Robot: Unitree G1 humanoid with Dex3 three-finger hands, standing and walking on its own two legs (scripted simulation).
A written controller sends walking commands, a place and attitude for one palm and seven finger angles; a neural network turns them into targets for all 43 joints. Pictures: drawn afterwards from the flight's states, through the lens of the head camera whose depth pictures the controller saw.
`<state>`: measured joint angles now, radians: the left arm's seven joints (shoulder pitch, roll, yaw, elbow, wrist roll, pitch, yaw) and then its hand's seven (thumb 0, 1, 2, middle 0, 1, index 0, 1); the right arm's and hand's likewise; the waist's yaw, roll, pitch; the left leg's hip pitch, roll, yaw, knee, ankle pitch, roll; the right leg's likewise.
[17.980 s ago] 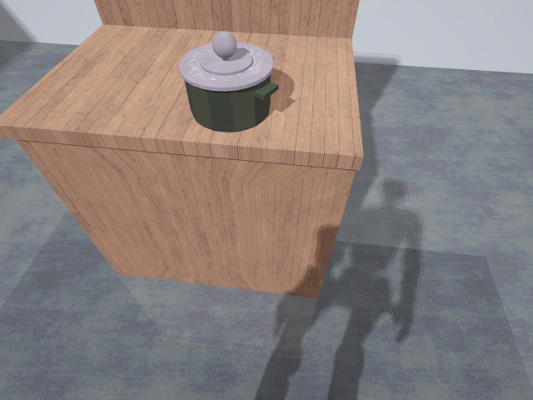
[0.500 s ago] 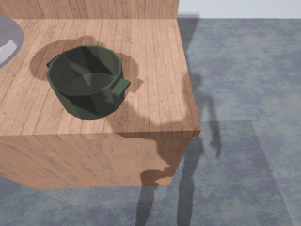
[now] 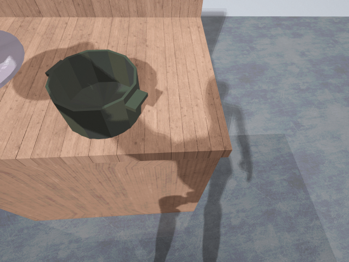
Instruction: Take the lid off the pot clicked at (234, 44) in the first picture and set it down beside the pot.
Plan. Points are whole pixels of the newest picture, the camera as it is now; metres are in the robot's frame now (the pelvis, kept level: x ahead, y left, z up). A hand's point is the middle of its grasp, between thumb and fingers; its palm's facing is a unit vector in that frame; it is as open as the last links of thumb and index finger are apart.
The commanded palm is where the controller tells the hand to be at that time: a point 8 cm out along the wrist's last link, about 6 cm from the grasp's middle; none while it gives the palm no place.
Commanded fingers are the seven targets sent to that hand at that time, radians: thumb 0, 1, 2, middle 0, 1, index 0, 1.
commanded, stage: lower the lid onto the table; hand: left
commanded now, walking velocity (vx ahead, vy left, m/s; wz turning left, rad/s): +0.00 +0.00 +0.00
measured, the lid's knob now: out of the picture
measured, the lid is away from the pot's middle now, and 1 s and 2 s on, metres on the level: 0.22 0.23 0.23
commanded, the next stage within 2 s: open the fingers wide in 1.78 s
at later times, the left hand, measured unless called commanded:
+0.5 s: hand out of the picture +0.46 +0.35 +0.20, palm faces -0.35 -0.24 -0.91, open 5.4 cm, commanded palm +0.49 +0.35 +0.27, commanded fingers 0.00 0.66 1.02 -0.72 -1.02 -1.02 -1.13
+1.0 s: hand out of the picture +0.46 +0.36 +0.16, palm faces -0.41 -0.24 -0.88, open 5.4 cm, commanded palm +0.51 +0.36 +0.23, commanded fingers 0.00 0.66 1.02 -0.72 -1.02 -1.02 -1.13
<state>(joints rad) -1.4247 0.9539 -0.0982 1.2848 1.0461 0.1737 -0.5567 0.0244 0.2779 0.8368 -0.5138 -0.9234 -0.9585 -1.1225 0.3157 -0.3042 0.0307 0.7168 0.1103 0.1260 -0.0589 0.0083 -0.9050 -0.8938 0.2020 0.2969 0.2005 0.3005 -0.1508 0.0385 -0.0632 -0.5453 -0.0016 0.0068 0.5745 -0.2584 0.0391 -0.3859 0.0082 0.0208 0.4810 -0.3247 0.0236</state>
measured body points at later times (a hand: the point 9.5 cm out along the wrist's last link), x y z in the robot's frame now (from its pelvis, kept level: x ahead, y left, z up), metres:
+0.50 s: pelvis -0.01 +0.01 +0.00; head +0.06 +0.01 +0.44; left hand +0.47 +0.36 +0.25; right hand -0.01 -0.28 -0.12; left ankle +0.00 +0.09 -0.73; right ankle -0.07 -0.14 -0.73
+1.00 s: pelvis -0.02 +0.02 -0.01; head +0.08 +0.03 +0.43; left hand +0.48 +0.37 +0.21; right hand -0.03 -0.27 -0.12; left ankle +0.00 +0.09 -0.73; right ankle -0.07 -0.14 -0.73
